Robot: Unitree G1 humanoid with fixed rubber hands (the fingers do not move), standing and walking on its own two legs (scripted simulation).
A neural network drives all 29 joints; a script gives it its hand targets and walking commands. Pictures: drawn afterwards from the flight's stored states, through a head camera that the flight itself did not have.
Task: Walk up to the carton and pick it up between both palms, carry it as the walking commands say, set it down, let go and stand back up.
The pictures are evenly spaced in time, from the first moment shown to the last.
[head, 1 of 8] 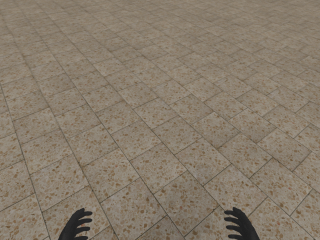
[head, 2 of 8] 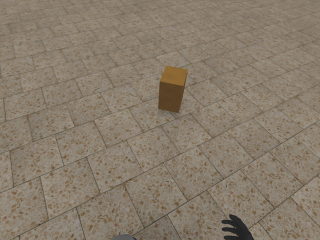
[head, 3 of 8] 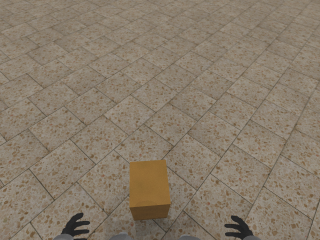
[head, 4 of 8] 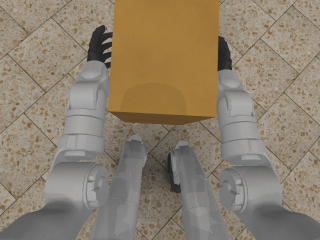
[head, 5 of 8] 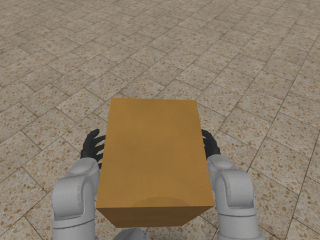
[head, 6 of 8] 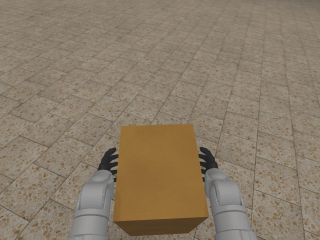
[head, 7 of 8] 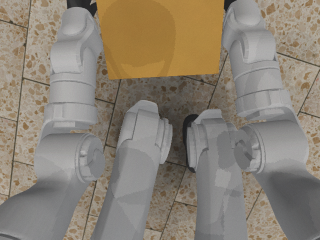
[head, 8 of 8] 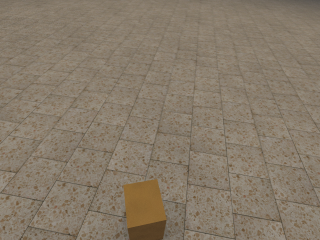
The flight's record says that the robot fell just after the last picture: no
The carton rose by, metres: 0.65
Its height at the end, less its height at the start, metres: +0.00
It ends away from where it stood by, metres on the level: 4.13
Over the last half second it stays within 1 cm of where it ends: yes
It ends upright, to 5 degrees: yes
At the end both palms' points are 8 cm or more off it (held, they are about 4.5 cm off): yes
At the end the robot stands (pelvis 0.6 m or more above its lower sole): yes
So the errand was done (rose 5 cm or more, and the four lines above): yes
